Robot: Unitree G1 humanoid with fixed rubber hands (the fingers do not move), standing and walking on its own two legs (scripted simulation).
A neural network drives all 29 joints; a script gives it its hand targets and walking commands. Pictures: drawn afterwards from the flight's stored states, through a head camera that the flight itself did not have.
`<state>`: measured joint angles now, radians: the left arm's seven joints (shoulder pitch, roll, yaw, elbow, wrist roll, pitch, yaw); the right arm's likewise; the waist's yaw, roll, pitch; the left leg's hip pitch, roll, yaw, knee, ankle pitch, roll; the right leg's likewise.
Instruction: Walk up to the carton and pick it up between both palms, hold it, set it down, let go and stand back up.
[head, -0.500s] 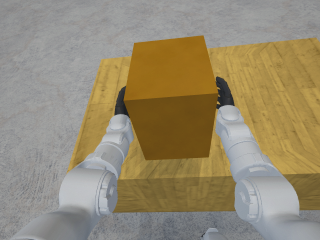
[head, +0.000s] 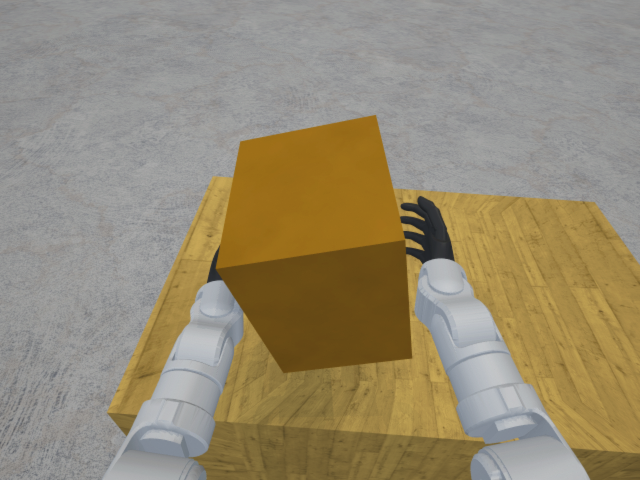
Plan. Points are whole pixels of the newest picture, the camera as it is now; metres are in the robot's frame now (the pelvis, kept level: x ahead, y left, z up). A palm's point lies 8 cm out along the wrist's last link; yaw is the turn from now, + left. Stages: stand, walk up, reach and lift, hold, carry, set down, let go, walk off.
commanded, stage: reach and lift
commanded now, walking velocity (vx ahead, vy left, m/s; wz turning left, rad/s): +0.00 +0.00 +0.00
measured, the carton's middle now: (327, 251) +0.39 -0.02 +0.11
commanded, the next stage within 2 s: hold in 1.54 s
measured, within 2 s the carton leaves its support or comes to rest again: neither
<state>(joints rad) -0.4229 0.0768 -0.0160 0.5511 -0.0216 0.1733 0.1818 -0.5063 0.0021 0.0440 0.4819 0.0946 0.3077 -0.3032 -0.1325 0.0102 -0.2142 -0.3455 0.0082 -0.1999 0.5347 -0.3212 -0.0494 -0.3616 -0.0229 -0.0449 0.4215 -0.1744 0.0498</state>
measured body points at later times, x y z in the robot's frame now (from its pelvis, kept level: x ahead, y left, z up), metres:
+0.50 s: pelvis -0.06 +0.00 +0.00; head -0.09 -0.01 +0.45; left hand +0.34 +0.07 +0.12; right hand +0.31 -0.20 +0.11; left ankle -0.03 +0.15 -0.74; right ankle +0.01 -0.15 -0.74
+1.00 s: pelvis -0.01 -0.02 +0.01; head -0.05 +0.00 +0.46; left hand +0.36 +0.13 +0.14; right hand +0.35 -0.15 +0.16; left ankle -0.03 +0.14 -0.74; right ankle +0.01 -0.15 -0.74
